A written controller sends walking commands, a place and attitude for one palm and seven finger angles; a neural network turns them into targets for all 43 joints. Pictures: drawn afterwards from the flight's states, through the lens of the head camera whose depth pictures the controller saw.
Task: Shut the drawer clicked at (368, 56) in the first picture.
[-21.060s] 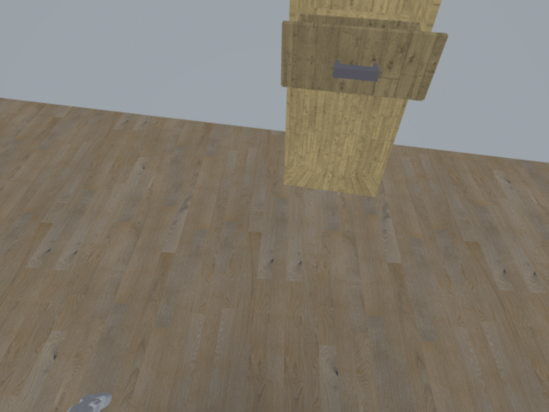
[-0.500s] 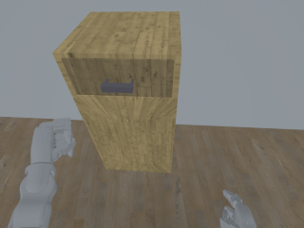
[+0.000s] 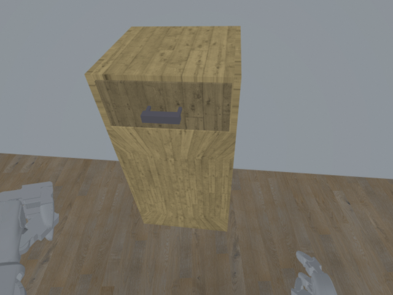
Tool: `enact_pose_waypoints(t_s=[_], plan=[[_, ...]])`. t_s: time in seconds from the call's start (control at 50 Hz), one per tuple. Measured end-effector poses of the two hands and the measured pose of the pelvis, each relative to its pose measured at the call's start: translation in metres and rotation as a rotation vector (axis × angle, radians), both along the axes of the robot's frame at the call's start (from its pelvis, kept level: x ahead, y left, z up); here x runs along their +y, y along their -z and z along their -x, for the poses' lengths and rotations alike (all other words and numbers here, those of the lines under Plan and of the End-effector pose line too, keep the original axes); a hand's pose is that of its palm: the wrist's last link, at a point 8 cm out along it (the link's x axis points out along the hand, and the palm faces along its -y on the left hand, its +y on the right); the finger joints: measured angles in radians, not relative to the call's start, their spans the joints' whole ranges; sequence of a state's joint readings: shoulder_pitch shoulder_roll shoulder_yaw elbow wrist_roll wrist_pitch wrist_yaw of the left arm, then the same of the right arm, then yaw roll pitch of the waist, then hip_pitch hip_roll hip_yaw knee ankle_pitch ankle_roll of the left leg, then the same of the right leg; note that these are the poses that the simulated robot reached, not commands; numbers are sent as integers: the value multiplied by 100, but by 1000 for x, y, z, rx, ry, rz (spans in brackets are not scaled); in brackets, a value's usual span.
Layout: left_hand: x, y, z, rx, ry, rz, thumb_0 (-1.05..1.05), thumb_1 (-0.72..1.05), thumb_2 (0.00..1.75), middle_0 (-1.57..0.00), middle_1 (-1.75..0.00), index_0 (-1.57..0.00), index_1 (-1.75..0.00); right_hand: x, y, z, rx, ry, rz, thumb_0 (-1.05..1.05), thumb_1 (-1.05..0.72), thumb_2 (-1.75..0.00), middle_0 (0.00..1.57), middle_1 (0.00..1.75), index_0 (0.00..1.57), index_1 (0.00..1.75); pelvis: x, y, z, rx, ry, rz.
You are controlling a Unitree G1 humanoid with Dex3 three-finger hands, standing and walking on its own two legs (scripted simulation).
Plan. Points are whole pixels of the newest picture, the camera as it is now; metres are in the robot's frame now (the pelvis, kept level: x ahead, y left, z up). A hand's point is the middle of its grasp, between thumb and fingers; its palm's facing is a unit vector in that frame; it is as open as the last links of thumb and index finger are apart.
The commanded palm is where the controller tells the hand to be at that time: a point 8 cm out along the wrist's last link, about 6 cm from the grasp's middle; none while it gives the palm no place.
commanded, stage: draw the hand back to the body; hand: left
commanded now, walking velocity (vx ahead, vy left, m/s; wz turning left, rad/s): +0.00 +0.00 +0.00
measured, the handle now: (162, 113) +0.62 +0.20 +0.04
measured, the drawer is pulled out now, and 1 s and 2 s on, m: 0.00 0.00 0.00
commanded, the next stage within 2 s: step back with the hand held close in 0.04 s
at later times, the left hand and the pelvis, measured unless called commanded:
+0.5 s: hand (55, 221) +0.17 +0.25 +0.15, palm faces +0.30 -0.81 -0.51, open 3.3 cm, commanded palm +0.11 +0.29 +0.17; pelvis -0.02 +0.01 +0.00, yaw -1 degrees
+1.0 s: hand (15, 261) +0.11 +0.26 +0.16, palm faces +0.40 -0.77 -0.50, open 3.3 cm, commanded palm +0.04 +0.30 +0.17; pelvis -0.08 +0.02 -0.02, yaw +3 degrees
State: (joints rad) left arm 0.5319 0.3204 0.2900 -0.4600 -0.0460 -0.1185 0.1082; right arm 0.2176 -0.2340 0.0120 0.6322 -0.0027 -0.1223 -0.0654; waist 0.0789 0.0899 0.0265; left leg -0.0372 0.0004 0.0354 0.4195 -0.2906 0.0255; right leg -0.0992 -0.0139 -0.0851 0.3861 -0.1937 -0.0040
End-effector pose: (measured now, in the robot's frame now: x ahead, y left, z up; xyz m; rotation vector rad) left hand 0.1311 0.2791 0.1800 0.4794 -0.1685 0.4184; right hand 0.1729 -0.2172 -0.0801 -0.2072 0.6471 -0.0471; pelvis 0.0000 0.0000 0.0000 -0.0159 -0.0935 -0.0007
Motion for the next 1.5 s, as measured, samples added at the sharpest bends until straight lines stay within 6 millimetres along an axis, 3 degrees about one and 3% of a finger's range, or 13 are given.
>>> enact_pose_waypoints(t_s=[0.12,0.24,0.44,0.62,0.8,0.96,1.12,1.28,1.42,1.5], plan=[[-3,5,-2,-2,0,25,2,89,90,-141,-160,-141,-160,1,-2,1,-14,-9,1,2,-91,-90,20,30,20,30,-2,0,3,-4,0,-2],[-2,-3,-7,-27,27,-12,2,89,90,-141,-160,-141,-160,-1,-4,5,-6,10,-2,2,-90,-90,20,30,20,30,-4,0,4,21,5,3],[2,6,-10,63,107,-63,2,89,90,-141,-160,-141,-160,-18,3,33,106,118,47,2,-90,-90,20,30,20,30,9,0,17,100,8,-7],[14,2,13,40,105,-115,2,89,90,-141,-160,-141,-160,-11,3,50,97,137,54,2,-91,-90,20,30,20,30,16,6,37,98,13,-20],[14,6,41,-26,101,-104,2,89,90,-141,-160,-141,-160,1,-2,65,35,97,50,2,-90,-90,20,30,20,30,17,13,63,96,8,-8],[20,5,58,-78,97,-139,2,89,90,-141,-160,-141,-160,0,0,90,54,88,88,2,-90,-90,20,30,20,30,18,17,77,97,-36,0],[17,3,76,-95,84,-163,2,89,90,-141,-160,-141,-160,-5,9,99,73,68,88,2,-90,-90,20,30,20,30,12,21,91,94,-33,0],[19,5,90,-127,152,-146,2,89,90,-141,-160,-141,-160,-4,3,116,70,91,116,2,-90,-90,20,30,20,30,21,23,112,109,-38,14],[33,-8,111,-134,94,-164,2,89,90,-141,-160,-141,-160,9,-6,135,61,81,96,2,-90,-90,20,30,20,30,20,11,121,139,-37,59],[22,-4,117,-124,110,-105,2,89,90,-141,-160,-141,-160,14,-4,142,65,41,75,2,-90,-90,20,30,20,30,14,8,134,182,9,39]])
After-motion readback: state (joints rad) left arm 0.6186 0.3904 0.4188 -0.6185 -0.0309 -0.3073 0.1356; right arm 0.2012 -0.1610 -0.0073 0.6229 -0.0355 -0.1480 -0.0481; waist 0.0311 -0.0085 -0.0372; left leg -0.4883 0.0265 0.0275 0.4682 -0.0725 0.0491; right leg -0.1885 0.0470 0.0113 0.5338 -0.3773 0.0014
